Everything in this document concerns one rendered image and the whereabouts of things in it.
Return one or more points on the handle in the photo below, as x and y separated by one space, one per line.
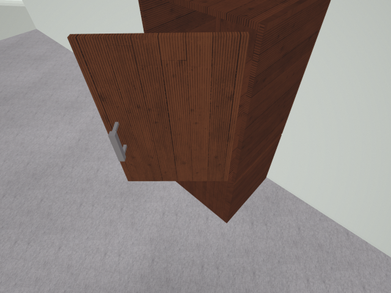
117 146

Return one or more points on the cupboard door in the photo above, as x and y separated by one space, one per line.
175 96

